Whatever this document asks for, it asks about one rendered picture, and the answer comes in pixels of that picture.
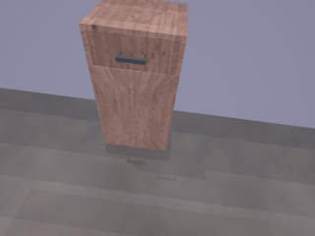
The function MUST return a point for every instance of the handle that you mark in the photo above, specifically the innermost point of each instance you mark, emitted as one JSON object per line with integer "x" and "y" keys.
{"x": 131, "y": 60}

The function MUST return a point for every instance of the drawer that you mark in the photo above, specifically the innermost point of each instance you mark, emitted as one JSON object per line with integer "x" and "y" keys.
{"x": 162, "y": 53}

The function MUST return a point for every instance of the cabinet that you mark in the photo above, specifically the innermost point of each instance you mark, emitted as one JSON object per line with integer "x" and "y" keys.
{"x": 135, "y": 108}

